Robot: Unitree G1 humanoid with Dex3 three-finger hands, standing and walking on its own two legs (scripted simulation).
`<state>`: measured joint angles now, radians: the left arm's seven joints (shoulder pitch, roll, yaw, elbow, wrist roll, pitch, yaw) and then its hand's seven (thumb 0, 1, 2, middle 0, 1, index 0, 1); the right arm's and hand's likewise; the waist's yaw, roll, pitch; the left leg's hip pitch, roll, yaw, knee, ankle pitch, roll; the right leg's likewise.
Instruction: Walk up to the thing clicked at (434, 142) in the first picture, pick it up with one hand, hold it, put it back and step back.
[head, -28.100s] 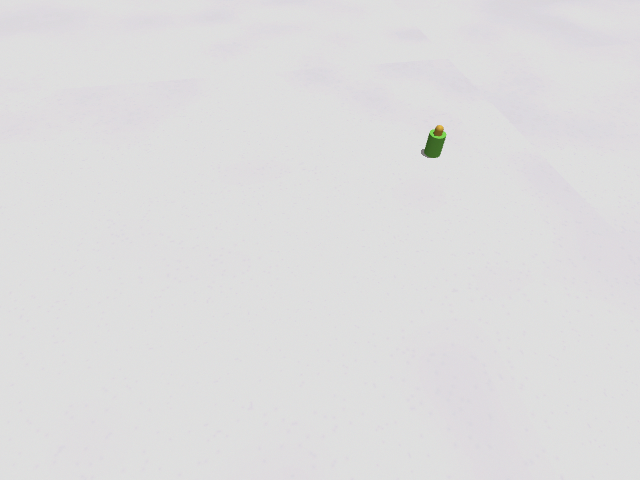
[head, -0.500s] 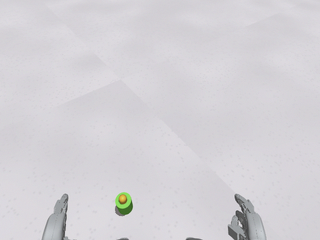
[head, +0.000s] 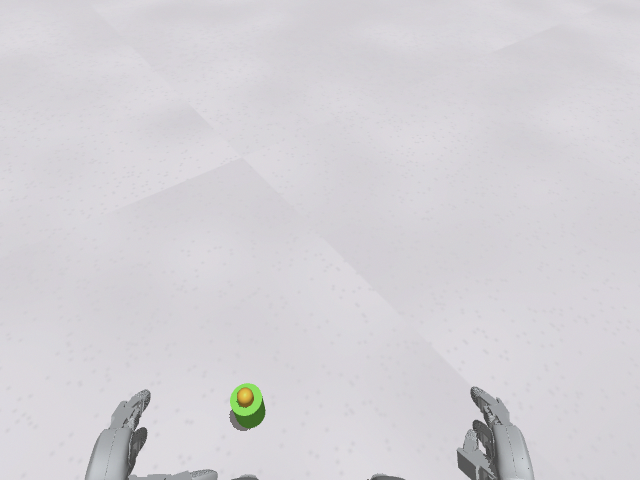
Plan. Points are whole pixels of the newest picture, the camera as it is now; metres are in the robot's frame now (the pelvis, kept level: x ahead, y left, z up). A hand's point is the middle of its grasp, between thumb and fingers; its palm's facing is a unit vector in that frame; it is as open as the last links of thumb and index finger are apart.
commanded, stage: stand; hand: left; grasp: from the side
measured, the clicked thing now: (247, 403) +0.41 +0.17 -0.64
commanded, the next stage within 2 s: none
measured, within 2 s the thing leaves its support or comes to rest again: neither
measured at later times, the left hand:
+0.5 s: hand out of the picture +0.06 +0.26 -0.12, palm faces +0.00 -0.94 -0.34, open 7.4 cm
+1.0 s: hand out of the picture +0.04 +0.26 -0.10, palm faces +0.01 -0.94 -0.35, open 7.4 cm
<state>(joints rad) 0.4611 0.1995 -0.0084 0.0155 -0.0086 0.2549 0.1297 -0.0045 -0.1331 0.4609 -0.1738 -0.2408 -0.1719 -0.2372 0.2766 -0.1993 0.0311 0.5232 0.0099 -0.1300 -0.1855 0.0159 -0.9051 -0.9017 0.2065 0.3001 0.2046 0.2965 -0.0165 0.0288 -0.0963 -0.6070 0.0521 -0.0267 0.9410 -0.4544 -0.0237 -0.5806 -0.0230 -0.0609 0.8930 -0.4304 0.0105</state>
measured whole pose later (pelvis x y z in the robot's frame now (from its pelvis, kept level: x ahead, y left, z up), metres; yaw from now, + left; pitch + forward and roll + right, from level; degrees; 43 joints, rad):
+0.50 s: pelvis +0.00 +0.01 +0.04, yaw +1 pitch -2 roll -1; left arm 0.24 0.33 0.02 0.93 0.04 0.00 0.02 0.01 0.89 0.89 -0.21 -0.30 -0.20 -0.30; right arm 0.21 -0.31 -0.03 0.96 -0.04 0.00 -0.01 0.01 -0.91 -0.90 0.20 0.30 0.20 0.30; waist 0.02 -0.01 0.05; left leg -0.28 0.01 0.00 0.61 -0.31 0.00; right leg -0.26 -0.06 -0.05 0.58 -0.29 0.03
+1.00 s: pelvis -0.01 +0.01 +0.06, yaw +1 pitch -4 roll +0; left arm 0.14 0.32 0.01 1.16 0.03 -0.01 0.01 0.01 0.91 0.90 -0.21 -0.30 -0.20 -0.30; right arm 0.13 -0.32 -0.01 1.12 -0.02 0.00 0.00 0.01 -0.91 -0.90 0.21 0.30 0.20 0.30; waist 0.01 0.02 0.06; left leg -0.13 0.00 0.00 0.36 -0.17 0.00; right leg -0.11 -0.06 -0.06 0.35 -0.17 0.04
